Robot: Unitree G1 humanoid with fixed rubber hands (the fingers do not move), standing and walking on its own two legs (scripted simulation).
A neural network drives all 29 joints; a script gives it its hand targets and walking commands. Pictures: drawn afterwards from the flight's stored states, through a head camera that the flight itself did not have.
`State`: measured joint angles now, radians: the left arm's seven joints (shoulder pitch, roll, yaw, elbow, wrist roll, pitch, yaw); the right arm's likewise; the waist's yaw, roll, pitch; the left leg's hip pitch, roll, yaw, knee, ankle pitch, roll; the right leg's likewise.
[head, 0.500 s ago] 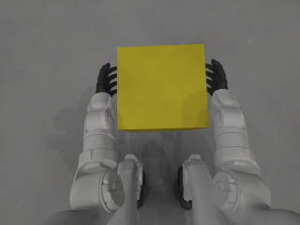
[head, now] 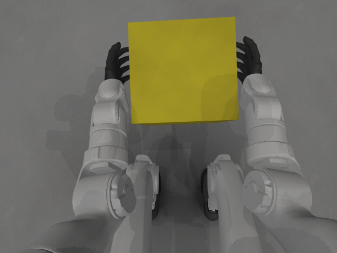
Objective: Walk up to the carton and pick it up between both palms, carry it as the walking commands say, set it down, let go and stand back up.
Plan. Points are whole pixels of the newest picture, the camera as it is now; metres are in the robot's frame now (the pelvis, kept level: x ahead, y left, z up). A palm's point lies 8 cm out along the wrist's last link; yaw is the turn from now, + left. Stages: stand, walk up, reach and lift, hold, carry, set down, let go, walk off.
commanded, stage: set down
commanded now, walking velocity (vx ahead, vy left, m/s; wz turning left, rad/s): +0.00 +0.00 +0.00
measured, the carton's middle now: (181, 84) +0.48 +0.00 -0.16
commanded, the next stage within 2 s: none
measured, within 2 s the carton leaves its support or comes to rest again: neither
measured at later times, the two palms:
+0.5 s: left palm (125, 82) +0.50 +0.15 -0.17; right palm (237, 80) +0.50 -0.15 -0.17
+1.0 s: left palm (132, 85) +0.52 +0.15 -0.26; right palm (228, 83) +0.52 -0.14 -0.26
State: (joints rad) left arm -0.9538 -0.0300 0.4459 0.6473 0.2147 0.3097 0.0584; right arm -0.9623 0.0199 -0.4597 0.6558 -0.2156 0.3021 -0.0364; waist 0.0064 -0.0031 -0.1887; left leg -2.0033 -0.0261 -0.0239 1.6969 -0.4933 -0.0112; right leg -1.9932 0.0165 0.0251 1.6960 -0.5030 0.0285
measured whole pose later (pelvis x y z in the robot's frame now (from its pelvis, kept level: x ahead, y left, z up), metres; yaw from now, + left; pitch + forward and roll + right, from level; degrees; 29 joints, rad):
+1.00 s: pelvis -0.01 +0.00 -0.12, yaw +0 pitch +42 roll -1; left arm -1.30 0.17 0.30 0.88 0.04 0.23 0.11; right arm -1.28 -0.15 -0.35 0.83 -0.07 0.24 -0.11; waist 0.00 -0.01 0.16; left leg -2.30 -0.05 -0.03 2.11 -0.54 -0.03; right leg -2.29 0.04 0.03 2.11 -0.56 0.04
